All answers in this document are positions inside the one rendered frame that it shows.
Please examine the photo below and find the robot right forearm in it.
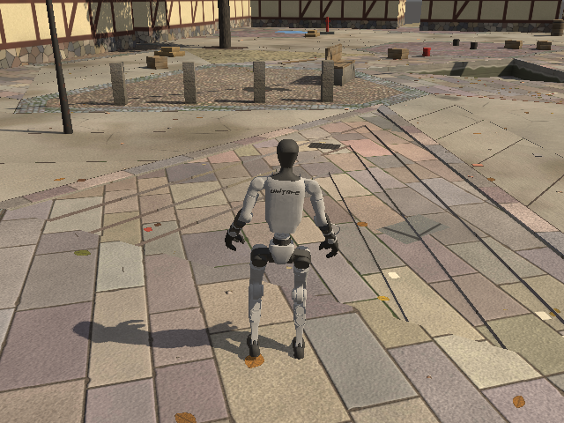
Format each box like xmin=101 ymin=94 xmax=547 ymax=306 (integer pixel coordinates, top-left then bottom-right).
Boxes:
xmin=319 ymin=213 xmax=337 ymax=244

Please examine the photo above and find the robot right hand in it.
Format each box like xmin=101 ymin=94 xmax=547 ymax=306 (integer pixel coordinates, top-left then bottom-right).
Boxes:
xmin=319 ymin=240 xmax=339 ymax=258

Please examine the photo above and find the robot left hand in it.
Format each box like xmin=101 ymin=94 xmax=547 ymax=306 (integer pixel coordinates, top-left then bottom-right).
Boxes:
xmin=225 ymin=230 xmax=245 ymax=251

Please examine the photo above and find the left robot shin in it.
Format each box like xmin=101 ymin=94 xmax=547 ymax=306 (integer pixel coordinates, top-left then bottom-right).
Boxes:
xmin=249 ymin=284 xmax=262 ymax=345

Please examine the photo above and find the right robot foot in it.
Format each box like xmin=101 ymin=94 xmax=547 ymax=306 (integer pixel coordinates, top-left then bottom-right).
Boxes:
xmin=293 ymin=337 xmax=305 ymax=360

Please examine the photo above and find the robot left forearm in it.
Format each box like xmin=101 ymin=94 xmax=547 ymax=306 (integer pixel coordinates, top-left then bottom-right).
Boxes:
xmin=228 ymin=209 xmax=246 ymax=237

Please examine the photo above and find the robot right upper arm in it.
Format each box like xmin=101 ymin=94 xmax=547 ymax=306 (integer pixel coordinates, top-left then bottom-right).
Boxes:
xmin=304 ymin=178 xmax=328 ymax=226

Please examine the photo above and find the robot left upper arm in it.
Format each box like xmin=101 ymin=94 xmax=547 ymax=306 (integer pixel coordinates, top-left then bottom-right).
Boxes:
xmin=238 ymin=176 xmax=268 ymax=223

